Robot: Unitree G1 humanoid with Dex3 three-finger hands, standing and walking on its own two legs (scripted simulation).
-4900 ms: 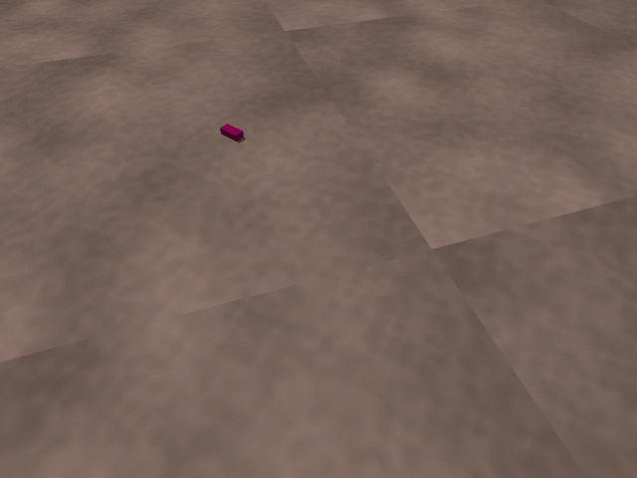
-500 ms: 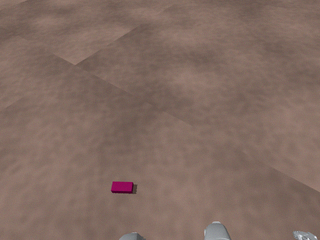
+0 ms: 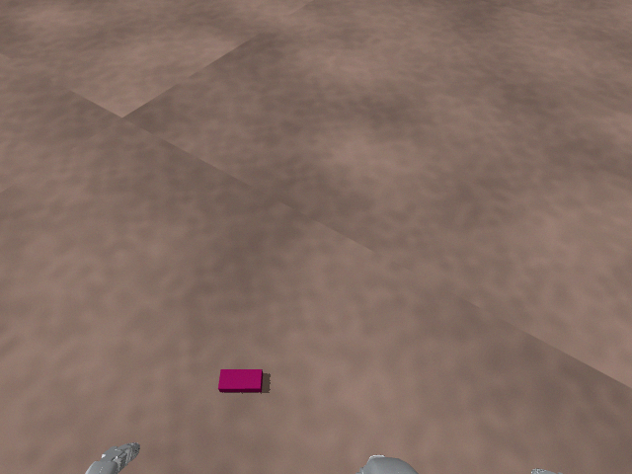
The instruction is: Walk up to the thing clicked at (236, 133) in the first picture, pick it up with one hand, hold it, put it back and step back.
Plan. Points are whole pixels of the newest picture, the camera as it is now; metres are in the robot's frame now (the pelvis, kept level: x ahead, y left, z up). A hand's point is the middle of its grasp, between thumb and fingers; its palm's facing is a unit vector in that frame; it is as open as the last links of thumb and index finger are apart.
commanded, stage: walk up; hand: left
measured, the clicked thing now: (241, 380) +0.46 +0.21 -0.73
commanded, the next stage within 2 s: none
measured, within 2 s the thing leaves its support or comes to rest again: neither
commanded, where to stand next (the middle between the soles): +0.06 -0.05 m, yaw -1 degrees
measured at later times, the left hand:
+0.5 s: hand out of the picture +0.12 +0.19 -0.12, palm faces -0.06 -0.94 -0.34, open 7.4 cm
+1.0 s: hand out of the picture +0.11 +0.19 -0.12, palm faces -0.03 -0.94 -0.33, open 7.4 cm
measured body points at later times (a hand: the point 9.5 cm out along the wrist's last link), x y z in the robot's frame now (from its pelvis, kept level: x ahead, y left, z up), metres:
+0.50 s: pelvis +0.01 -0.05 +0.03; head +0.03 -0.06 +0.48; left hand +0.12 +0.24 -0.10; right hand +0.08 -0.36 -0.11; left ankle -0.04 +0.07 -0.71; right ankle +0.05 -0.15 -0.71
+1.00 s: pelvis +0.01 -0.06 +0.03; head +0.02 -0.07 +0.48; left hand +0.11 +0.24 -0.10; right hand +0.07 -0.36 -0.10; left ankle -0.04 +0.07 -0.71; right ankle +0.05 -0.15 -0.71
